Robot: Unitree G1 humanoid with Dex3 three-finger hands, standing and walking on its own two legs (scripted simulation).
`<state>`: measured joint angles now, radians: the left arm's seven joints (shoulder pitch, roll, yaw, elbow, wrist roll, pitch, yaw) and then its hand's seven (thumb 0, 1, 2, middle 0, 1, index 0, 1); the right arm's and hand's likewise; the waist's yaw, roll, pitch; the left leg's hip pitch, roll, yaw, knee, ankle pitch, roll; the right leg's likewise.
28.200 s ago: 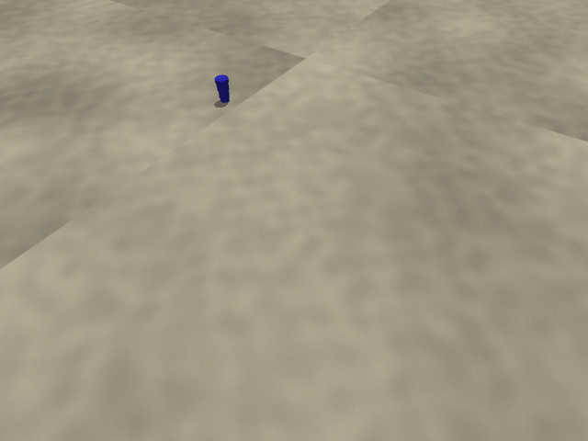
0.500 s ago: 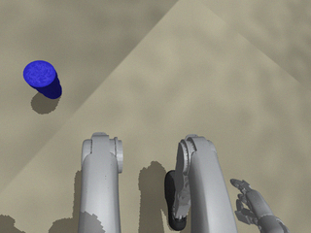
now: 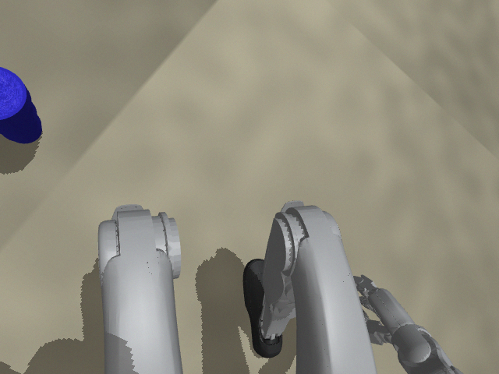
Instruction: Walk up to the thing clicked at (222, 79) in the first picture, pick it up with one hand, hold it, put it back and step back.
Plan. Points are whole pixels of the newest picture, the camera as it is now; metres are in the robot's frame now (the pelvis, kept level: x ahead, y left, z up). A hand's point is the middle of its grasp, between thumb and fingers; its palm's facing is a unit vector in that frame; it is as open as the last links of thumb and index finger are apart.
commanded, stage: approach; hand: left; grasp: from the side
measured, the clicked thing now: (10, 113) +0.48 +0.37 -0.24
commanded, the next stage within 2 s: close in in 0.18 s
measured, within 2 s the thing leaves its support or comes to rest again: neither
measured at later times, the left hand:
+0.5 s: hand out of the picture +0.41 +0.41 -0.21, palm faces +0.63 -0.78 +0.00, open 17.3 cm
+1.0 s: hand out of the picture +0.42 +0.38 -0.21, palm faces +0.59 -0.81 +0.00, open 17.4 cm
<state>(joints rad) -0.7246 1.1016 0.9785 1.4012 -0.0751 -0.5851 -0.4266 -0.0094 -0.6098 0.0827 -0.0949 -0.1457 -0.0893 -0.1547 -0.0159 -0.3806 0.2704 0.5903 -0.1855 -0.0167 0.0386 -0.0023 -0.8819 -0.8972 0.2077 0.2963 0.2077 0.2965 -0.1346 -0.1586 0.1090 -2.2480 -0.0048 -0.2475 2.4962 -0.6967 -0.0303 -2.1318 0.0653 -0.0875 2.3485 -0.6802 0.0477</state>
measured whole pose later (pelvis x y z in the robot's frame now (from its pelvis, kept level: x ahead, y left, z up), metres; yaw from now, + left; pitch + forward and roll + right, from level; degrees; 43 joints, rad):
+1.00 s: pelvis -0.01 +0.02 -0.04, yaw -7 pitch +11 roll -19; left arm -0.66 1.00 0.78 1.53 -0.07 -1.04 0.00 -0.01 -0.61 0.17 -0.05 -0.19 -0.08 -0.18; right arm -0.18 -0.38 0.53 0.51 -0.36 0.12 0.11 -0.01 -0.88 -0.90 0.21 0.30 0.21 0.30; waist -0.22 -0.30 0.30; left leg -2.20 0.02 -0.40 2.69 -0.73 0.00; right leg -2.05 0.12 -0.20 2.41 -0.63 0.06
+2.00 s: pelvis -0.01 +0.02 -0.04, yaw -7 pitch +11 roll -19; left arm -0.73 1.06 0.75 1.53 -0.07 -1.01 0.00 -0.01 -0.23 0.51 -0.42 -0.51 -0.44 -0.51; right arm -0.19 -0.38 0.56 0.49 -0.35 0.12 0.10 -0.01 -0.85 -0.89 0.21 0.30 0.21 0.30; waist -0.23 -0.31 0.32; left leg -2.21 0.03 -0.40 2.69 -0.74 0.00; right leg -2.06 0.11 -0.21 2.39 -0.62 0.06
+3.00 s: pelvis +0.00 +0.01 +0.00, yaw -1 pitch +25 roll -14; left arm -0.53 0.74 0.66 0.91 -0.12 -0.59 -0.16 -0.04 -0.61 0.86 -0.72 -1.24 -0.68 -1.28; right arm 0.02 -0.32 0.23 0.56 -0.14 0.14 0.07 0.00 -0.88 -0.89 0.21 0.29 0.21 0.30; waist -0.12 -0.10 0.02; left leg -2.24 0.02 -0.25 2.49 -0.71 -0.01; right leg -2.11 0.02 -0.12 2.33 -0.67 0.04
